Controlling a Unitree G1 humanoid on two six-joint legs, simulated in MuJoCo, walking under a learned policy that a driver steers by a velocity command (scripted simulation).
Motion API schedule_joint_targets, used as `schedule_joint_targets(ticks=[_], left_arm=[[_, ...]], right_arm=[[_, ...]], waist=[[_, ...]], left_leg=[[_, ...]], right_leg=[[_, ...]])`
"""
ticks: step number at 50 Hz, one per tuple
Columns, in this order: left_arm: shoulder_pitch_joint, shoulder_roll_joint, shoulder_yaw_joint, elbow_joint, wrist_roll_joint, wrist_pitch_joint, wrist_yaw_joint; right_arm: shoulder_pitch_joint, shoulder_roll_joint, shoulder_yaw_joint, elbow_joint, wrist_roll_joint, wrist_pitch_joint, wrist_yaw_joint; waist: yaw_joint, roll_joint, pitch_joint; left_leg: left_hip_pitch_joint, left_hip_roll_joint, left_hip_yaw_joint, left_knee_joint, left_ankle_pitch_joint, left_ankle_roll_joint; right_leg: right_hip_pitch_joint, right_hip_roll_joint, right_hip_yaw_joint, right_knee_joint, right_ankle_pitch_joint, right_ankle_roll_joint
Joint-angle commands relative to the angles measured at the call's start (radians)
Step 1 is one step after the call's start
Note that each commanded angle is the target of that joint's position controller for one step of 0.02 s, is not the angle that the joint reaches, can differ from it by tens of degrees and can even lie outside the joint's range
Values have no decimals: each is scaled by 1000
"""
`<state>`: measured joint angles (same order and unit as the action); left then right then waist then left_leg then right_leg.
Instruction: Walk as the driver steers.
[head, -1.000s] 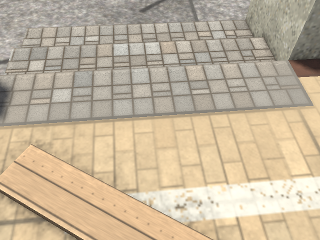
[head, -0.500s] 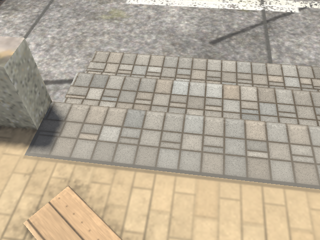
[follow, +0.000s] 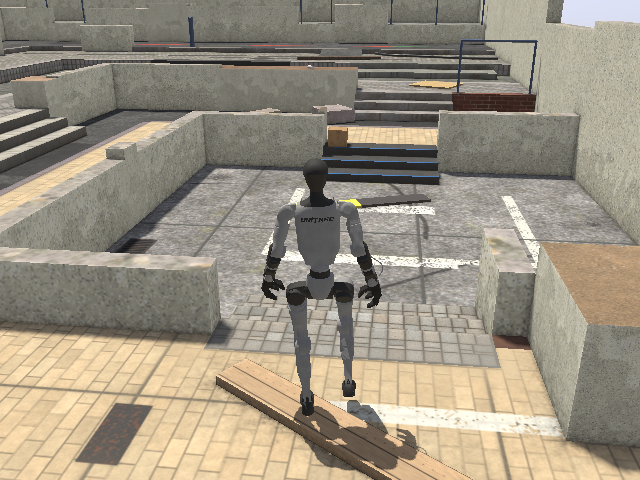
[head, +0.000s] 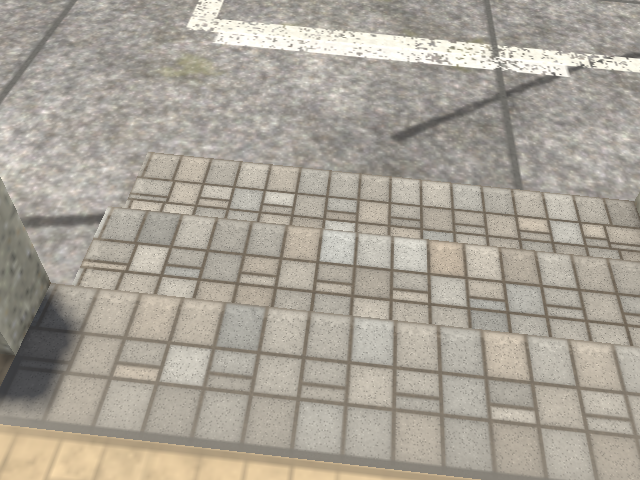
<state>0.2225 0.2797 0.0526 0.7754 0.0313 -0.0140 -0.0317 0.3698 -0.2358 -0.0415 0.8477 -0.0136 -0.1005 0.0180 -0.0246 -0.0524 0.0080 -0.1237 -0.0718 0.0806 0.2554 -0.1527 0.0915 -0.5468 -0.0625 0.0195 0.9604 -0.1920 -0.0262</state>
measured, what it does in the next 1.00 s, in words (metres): goes down, turning right: right foot 0.06 m lower, then left foot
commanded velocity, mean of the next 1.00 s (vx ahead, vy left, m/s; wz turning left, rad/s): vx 0.50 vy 0.00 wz -0.31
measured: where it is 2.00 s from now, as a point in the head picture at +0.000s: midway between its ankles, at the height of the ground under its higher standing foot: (460, 310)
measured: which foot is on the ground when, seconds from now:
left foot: down 0.00-0.38, up 0.40-0.86, down 0.88-1.00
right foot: up 0.00-0.36, down 0.38-0.90, up 0.92-1.00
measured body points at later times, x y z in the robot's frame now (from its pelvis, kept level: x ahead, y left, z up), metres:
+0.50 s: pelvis +0.31 -0.07 -0.07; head +0.35 -0.09 +0.37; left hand +0.42 +0.19 -0.20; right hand +0.30 -0.34 -0.22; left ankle +0.15 +0.07 -0.66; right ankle +0.34 -0.13 -0.81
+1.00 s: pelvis +0.59 -0.09 -0.08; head +0.61 -0.09 +0.37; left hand +0.71 +0.17 -0.21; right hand +0.65 -0.39 -0.17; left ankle +0.68 -0.03 -0.81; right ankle +0.43 -0.14 -0.72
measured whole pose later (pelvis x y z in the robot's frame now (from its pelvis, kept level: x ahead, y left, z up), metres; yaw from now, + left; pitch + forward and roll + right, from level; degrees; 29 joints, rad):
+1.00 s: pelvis +0.59 -0.09 -0.08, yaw -23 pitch +0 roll +0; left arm 0.36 0.30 0.08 0.86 0.02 -0.02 0.00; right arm 0.12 -0.26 -0.02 0.76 -0.03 -0.06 -0.01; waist 0.05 -0.03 0.05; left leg -0.35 -0.03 0.05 0.53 -0.18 0.05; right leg -0.31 0.09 0.07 1.14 -0.41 -0.08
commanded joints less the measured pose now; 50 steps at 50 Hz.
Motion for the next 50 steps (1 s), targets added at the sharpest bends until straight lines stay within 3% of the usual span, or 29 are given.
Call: schedule_joint_targets(ticks=[1, 5, 8, 12, 15, 17, 18, 19, 20, 21, 22, 23, 24, 25, 26, 27, 29, 33, 36, 39, 41, 43, 44, 45, 46, 47, 48, 49, 50], left_arm=[[-39, 52, 17, -70, 4, 4, -1], [-116, 40, 11, -87, 0, -6, -6], [-181, 53, 11, -106, 0, -16, -9], [-267, 55, 9, -122, -4, -28, -16], [-281, 41, 2, -110, -1, -40, -14], [-138, 67, 17, -53, 11, -48, -2], [19, 78, 26, 11, 19, -55, 6], [196, 113, 42, 78, 33, -64, 11], [299, 192, 57, 105, 38, -68, 8], [355, 243, 73, 104, -10, -59, 6], [287, 237, 81, 86, -32, -46, 14], [190, 171, 64, 59, -30, -41, 23], [128, 125, 47, 53, -20, -37, 28], [132, 108, 39, 63, -25, -41, 34], [141, 95, 30, 74, -34, -49, 34], [143, 106, 33, 86, -39, -58, 34], [158, 138, 42, 90, -39, -65, 33], [211, 109, 36, 101, -42, -51, 27], [272, 111, 38, 108, -37, -40, 32], [297, 127, 43, 106, -24, -31, 43], [260, 146, 50, 92, -18, -29, 51], [199, 161, 54, 73, -18, -33, 45], [184, 147, 50, 59, -27, -40, 34], [221, 68, 31, 27, -26, -48, 33], [322, 58, 30, 0, -42, -40, 33], [275, 131, 38, 41, -8, -21, 42], [191, 126, 40, 31, -3, -17, 30], [172, 101, 37, 22, -7, -12, 22], [162, 89, 36, 16, 1, 0, 15]], right_arm=[[0, -135, -31, -21, 10, -20, -6], [31, -136, -29, 11, 1, -13, -9], [73, -150, -32, 41, -3, -8, -23], [121, -162, -36, 76, -18, 8, -40], [148, -173, -38, 99, -22, 16, -50], [136, -199, -43, 110, -24, 23, -53], [109, -203, -43, 109, -24, 30, -51], [85, -177, -34, 100, -19, 34, -49], [139, -74, -16, 85, -25, 32, -47], [213, -111, -19, 66, 12, 26, -43], [110, -136, -18, 42, 9, 21, -46], [-41, -156, -13, 6, -4, 8, -41], [-86, -151, -10, -1, -10, 3, -31], [-95, -143, -11, -11, -28, 13, -24], [-83, -137, -10, -15, -37, 32, -18], [-85, -116, -6, -20, -41, 46, -13], [-128, -98, 2, -42, -38, 62, -4], [-307, -86, 15, -108, -28, 60, 7], [-417, -86, 24, -146, -18, 53, 6], [-486, -102, 26, -187, -13, 44, 1], [-436, -126, 19, -185, -11, 36, -2], [-226, -162, 0, -122, -12, 24, -13], [-76, -199, -14, -96, -24, 13, -26], [61, -274, -30, -97, -37, 12, -43], [-14, -306, -44, -104, -23, 33, -44], [-101, -201, -30, -126, -10, 45, -38], [-153, -130, -13, -135, -9, 44, -35], [-170, -110, -7, -125, -16, 41, -32], [-160, -111, -7, -110, -14, 31, -34]], waist=[[31, 104, 38], [12, 94, 51], [-10, 77, 79], [-52, 65, 124], [-73, 53, 128], [-16, 49, 68], [50, 42, -7], [123, 34, -85], [98, -150, -189], [93, -195, -387], [111, -94, -342], [116, -2, -171], [77, 63, -82], [53, 56, -46], [21, 48, -32], [2, 24, -17], [-2, 10, -6], [43, -6, 27], [93, -11, 30], [108, -10, 48], [70, -14, 46], [-19, 3, -42], [-90, 60, -140], [-108, 198, -291], [-11, 401, -344], [0, 167, -158], [-4, 75, -48], [20, 66, 9], [35, 110, 25]], left_leg=[[58, 251, -197, -166, 185, 124], [75, 239, -153, -150, 185, 126], [137, 253, -149, -122, 180, 116], [231, 262, -149, -45, 188, 102], [276, 264, -110, 43, 302, 80], [303, 252, -71, 238, 556, 60], [284, 217, -29, 426, 634, 40], [99, 169, 6, 691, 492, 23], [-260, 69, 37, 1084, -339, -2], [-500, -18, -71, 1310, -497, -37], [-642, 44, -108, 1323, -376, -49], [-672, 101, -108, 1240, -251, -53], [-614, 134, -116, 1131, -174, -59], [-544, 150, -129, 1073, -140, -71], [-489, 164, -131, 992, -129, -83], [-459, 162, -122, 927, -136, -103], [-447, 144, -83, 811, -101, -126], [-457, 127, -57, 570, 105, -130], [-473, 101, -62, 460, 191, -118], [-489, 86, -85, 376, 160, -101], [-394, 73, -104, 308, 98, -78], [-106, 25, -91, 244, 30, -41], [126, 115, -173, 206, 0, -5], [330, 381, -445, 193, -129, 38], [418, 537, -895, 43, -257, 159], [269, 495, -816, 24, -377, 145], [136, 437, -640, 6, -326, 125], [39, 392, -514, -27, -193, 102], [-15, 358, -416, -44, -103, 85]], right_leg=[[-120, -24, 15, -122, 140, 28], [-100, -29, 6, -251, 302, 19], [-114, -39, 13, -349, 363, -5], [-116, -34, -5, -492, 359, -28], [-45, 6, -45, -568, 303, -52], [97, 54, -68, -578, 221, -84], [248, 91, -103, -600, 232, -103], [512, 51, -73, -566, 315, -133], [837, -171, 147, -332, 754, -195], [1073, -327, 525, -385, 825, -348], [1032, -321, 575, -520, 529, -371], [860, -270, 474, -593, 435, -329], [692, -228, 402, -636, 462, -290], [579, -209, 377, -648, 568, -275], [508, -165, 321, -668, 592, -245], [455, -135, 292, -691, 595, -237], [408, -82, 244, -720, 617, -234], [393, -21, 207, -722, 606, -179], [464, -25, 250, -701, 570, -155], [548, -58, 318, -664, 555, -165], [554, -72, 349, -621, 577, -151], [495, -20, 323, -429, 703, -115], [388, 41, 281, -213, 573, -95], [259, 116, 179, 72, 85, -86], [-5, 220, 102, 274, -394, -66], [-104, 122, 107, 343, -313, -65], [-92, 93, 93, 316, -221, -59], [-59, 65, 84, 270, -181, -51], [-29, 35, 80, 229, -166, -43]])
